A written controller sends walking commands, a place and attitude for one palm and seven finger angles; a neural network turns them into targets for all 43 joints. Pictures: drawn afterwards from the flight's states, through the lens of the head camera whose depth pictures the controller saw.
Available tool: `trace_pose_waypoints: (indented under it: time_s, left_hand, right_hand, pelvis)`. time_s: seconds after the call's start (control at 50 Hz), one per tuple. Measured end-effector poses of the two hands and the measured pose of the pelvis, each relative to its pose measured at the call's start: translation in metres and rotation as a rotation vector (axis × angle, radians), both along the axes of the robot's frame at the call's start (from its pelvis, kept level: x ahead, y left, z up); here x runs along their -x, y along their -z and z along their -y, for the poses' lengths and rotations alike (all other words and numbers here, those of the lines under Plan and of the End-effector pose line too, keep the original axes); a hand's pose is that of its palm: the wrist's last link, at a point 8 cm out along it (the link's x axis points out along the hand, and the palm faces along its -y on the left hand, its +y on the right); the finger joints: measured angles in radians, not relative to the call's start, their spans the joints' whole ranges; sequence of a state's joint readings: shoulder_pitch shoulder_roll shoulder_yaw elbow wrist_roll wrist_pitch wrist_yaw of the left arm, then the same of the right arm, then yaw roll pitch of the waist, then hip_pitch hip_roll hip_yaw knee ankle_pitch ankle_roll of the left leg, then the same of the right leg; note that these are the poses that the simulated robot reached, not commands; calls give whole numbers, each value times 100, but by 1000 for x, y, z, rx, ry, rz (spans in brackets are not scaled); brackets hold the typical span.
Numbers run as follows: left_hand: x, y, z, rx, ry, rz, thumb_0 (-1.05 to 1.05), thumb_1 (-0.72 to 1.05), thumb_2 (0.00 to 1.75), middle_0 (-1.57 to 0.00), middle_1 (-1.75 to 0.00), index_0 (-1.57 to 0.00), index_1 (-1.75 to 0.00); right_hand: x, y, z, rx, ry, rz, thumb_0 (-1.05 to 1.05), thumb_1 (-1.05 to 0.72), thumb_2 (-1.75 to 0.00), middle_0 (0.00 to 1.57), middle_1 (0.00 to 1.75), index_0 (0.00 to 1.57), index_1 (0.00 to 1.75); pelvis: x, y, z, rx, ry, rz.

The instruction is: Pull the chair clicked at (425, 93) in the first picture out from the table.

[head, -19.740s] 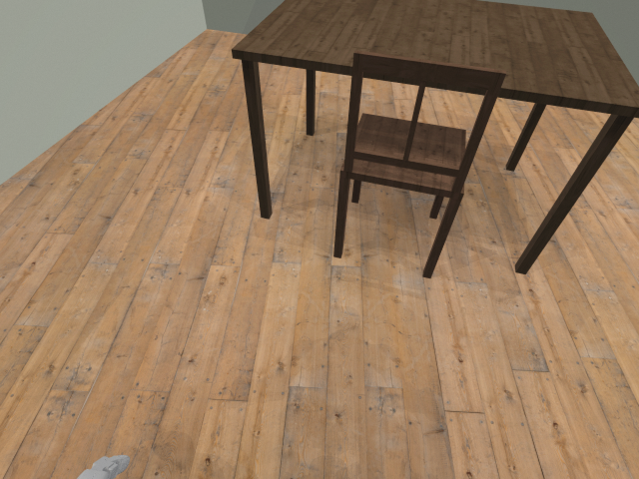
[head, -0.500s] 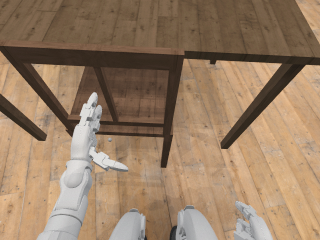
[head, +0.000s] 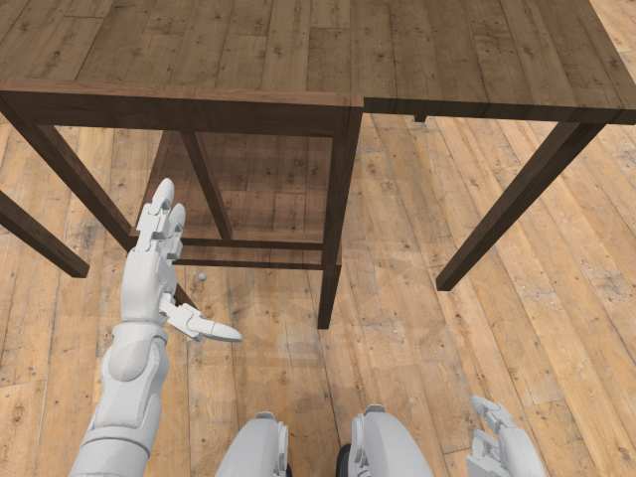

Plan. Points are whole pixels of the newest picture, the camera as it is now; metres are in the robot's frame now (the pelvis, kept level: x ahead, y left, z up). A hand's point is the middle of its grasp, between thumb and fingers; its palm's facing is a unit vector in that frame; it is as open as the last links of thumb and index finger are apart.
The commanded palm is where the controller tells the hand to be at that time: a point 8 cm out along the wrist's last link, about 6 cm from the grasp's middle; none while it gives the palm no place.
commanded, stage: aim the fingers beside a spindle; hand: left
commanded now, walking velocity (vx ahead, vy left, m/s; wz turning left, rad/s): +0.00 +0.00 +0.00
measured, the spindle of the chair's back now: (211, 191) +0.48 +0.16 +0.00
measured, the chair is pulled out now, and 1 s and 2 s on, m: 0.00 0.00 0.00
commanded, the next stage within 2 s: push the fingers through the gap in 0.74 s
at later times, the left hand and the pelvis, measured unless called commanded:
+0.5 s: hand (200, 282) +0.34 +0.15 +0.01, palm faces -0.01 -1.00 -0.02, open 17.0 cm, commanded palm +0.32 +0.20 +0.02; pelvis +0.00 +0.00 +0.00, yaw +0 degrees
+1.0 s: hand (210, 276) +0.35 +0.14 +0.02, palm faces -0.03 -1.00 -0.01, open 17.0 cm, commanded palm +0.34 +0.19 +0.02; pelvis +0.00 +0.00 +0.00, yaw +0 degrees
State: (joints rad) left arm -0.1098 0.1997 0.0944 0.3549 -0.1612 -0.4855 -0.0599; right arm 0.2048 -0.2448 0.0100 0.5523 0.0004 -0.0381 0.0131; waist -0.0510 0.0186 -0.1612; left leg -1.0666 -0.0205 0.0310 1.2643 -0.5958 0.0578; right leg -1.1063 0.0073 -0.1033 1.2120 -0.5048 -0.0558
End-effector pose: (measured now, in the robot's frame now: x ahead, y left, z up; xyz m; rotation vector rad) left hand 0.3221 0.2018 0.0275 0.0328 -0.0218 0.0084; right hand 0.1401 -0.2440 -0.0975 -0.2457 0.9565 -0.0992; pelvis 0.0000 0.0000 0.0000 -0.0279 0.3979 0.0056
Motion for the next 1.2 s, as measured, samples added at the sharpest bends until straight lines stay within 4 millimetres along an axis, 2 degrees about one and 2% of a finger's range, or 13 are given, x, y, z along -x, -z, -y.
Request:
trace_pose_waypoints:
  time_s: [0.08,0.22,0.3,0.4,0.48,0.56,0.64,0.72,0.8,0.86,0.96,1.06,1.2]
  left_hand:
    - [-3,-8,-5,-12,5,14,-1,-50,30,-6,-8,-6,-8]
    - [-3,26,13,46,63,-128,-1,-50,30,-6,-8,-5,-8]
    - [0,8,14,33,43,-39,-1,-50,30,-6,-8,-6,-8]
    - [-3,-14,-2,-15,-6,38,-1,-50,30,-7,-8,-6,-8]
    - [-3,10,-9,0,1,-79,-1,-50,30,-6,-8,-6,-8]
    - [5,28,5,45,51,-145,-1,-50,30,-6,-8,-5,-8]
    - [6,5,14,44,60,-27,-1,-50,30,-6,-8,-6,-8]
    - [-4,-16,7,-3,24,61,-1,-50,30,-7,-8,-6,-8]
    - [-13,7,-3,-8,5,-54,-1,-50,30,-6,-8,-6,-8]
    - [-8,28,-2,20,18,-149,-1,-50,30,-6,-8,-6,-8]
    - [1,15,8,37,41,-59,-1,-50,30,-6,-8,-6,-8]
    - [-18,-1,7,-6,25,54,-1,-51,30,-6,-8,-6,-8]
    - [-43,23,14,3,38,-97,-1,-50,30,-6,-8,-5,-8]
  right_hand:
    - [1,2,-3,-13,-12,-14,1,-91,-90,20,30,20,29]
    - [2,1,-3,-2,0,-15,1,-90,-90,21,30,20,30]
    - [2,-2,-2,4,12,-4,1,-90,-90,21,30,20,30]
    - [1,-1,-6,-16,-4,-11,1,-91,-90,20,30,20,29]
    - [-1,0,-7,-23,-14,-15,1,-90,-90,20,30,20,29]
    - [-3,-1,-5,-3,-6,-6,1,-90,-90,21,30,20,30]
    - [-4,-3,-4,11,-1,3,1,-90,-90,21,30,20,30]
    - [-4,-2,-6,-2,-13,-1,1,-91,-90,20,30,20,29]
    - [-3,1,-7,-19,-18,-12,1,-90,-90,20,30,20,29]
    - [-1,1,-6,-16,-6,-13,1,-90,-90,21,30,20,30]
    - [2,1,-3,8,3,-17,1,-90,-90,21,30,20,30]
    - [5,9,-1,12,-16,-38,1,-90,-90,20,30,20,29]
    - [16,15,2,-2,24,-67,1,-91,-90,20,30,20,30]
  pelvis:
    - [-1,-2,-1,4,-9,2]
    - [0,0,-3,4,-7,-10]
    - [-2,-1,-4,3,1,-5]
    - [-3,-4,-4,1,-1,5]
    - [-2,-2,-3,3,-8,0]
    - [-1,-1,-4,8,-10,-5]
    - [-2,-2,-5,8,-7,0]
    - [-2,-3,-5,5,-8,3]
    - [-1,0,-3,2,-7,-2]
    - [0,1,-2,3,-5,-9]
    - [-2,0,-3,7,-5,-9]
    - [1,6,-2,8,-15,-17]
    - [4,7,-2,4,-6,-29]
